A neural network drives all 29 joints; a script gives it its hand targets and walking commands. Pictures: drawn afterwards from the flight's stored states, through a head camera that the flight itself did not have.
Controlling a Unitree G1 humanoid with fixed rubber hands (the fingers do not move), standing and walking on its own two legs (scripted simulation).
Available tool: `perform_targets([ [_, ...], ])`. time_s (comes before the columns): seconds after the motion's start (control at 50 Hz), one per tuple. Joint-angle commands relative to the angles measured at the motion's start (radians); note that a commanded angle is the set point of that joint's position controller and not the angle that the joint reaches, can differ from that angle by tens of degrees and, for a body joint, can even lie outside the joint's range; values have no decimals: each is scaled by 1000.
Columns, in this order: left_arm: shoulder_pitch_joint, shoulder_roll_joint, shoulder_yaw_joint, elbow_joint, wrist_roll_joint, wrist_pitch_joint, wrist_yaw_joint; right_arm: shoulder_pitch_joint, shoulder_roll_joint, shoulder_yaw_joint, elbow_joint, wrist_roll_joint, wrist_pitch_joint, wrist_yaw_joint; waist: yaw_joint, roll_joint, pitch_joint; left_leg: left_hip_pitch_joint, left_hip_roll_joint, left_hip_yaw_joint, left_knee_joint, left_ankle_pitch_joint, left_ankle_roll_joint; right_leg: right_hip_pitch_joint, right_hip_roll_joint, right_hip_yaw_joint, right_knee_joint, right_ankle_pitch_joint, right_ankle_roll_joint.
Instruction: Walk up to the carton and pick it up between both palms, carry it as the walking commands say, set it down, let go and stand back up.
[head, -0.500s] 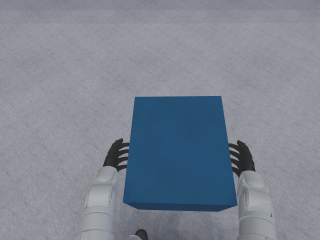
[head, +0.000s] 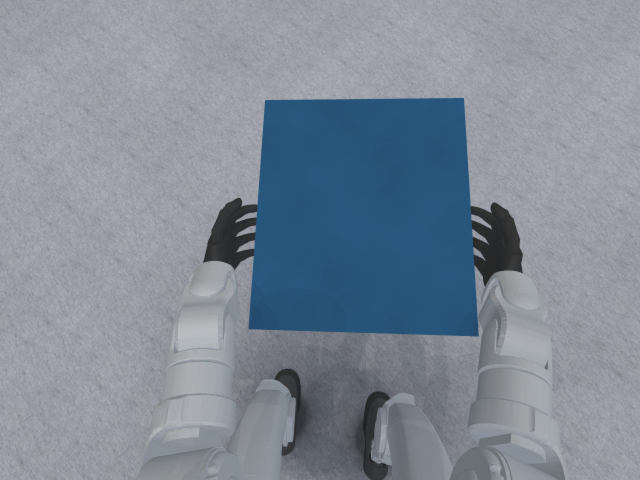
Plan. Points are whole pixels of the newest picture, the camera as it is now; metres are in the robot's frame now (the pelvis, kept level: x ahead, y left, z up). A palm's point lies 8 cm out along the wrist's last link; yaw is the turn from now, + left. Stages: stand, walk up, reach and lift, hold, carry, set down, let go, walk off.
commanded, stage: set down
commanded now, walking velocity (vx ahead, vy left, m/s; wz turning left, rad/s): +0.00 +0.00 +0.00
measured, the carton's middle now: (359, 229) +0.44 -0.02 -0.14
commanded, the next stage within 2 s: none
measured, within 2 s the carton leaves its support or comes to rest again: neither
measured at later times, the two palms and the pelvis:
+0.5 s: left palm (241, 257) +0.40 +0.15 -0.16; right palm (469, 268) +0.39 -0.19 -0.16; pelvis -0.01 +0.00 -0.08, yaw +0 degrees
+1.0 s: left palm (254, 253) +0.43 +0.15 -0.25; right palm (450, 260) +0.43 -0.19 -0.25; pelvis -0.03 +0.00 -0.14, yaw -1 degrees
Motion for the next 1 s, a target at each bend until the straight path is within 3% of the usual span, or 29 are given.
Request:
perform_targets([
  [0.0,-585,-791,-441,59,-106,-4,-254,-559,717,588,199,80,23,289,-42,11,-692,412,-99,-50,50,59,-9,74,163,86,-7,69,-49],
  [0.18,-644,-787,-461,71,-133,-2,-260,-628,722,615,201,115,27,285,-39,-12,-807,262,-113,-36,178,103,-14,-54,172,74,105,111,-34],
  [0.2,-653,-780,-464,71,-133,-3,-260,-644,731,624,195,124,26,285,-28,-20,-811,246,-113,-34,188,105,-12,-74,173,73,118,111,-30],
  [0.28,-687,-782,-475,84,-138,3,-257,-693,729,631,193,141,30,281,-23,-6,-860,198,-119,-30,238,93,-13,-134,176,68,171,100,-28],
  [0.32,-717,-781,-482,80,-150,3,-256,-701,722,630,207,140,34,278,-37,-18,-870,160,-120,-27,266,87,-14,-161,178,63,193,97,-25],
  [0.44,-768,-782,-482,115,-157,15,-251,-781,696,635,213,153,41,274,-30,-8,-897,85,-126,-20,323,47,-16,-246,179,53,258,59,-26],
  [0.54,-827,-766,-478,131,-163,21,-246,-827,656,611,242,145,45,274,-52,-6,-906,37,-127,-26,367,10,-23,-329,182,36,310,28,-26],
  [0.64,-871,-757,-478,137,-162,28,-238,-883,636,608,254,155,46,281,-43,21,-915,0,-131,-17,411,-12,-30,-409,184,28,361,4,-27],
  [0.7,-918,-745,-490,121,-176,25,-233,-915,639,619,255,166,46,280,-54,9,-957,-24,-132,-9,446,2,-28,-416,182,24,386,13,-23],
  [0.76,-920,-747,-484,148,-178,31,-233,-941,624,615,259,169,47,279,-55,12,-954,-51,-132,-8,470,-12,-30,-454,182,17,412,-1,-22],
  [0.78,-935,-735,-480,145,-175,30,-232,-952,625,617,266,175,47,281,-39,15,-950,-68,-133,0,476,-10,-30,-465,182,17,420,-1,-22],
  [0.86,-967,-729,-479,163,-188,31,-231,-993,611,618,264,181,46,276,-54,4,-958,-107,-134,1,513,-8,-29,-498,182,12,454,-1,-19],
  [0.98,-1038,-697,-485,138,-208,20,-228,-1013,606,606,292,194,44,272,-49,15,-986,-145,-131,13,564,29,-35,-548,182,8,500,25,-18],
])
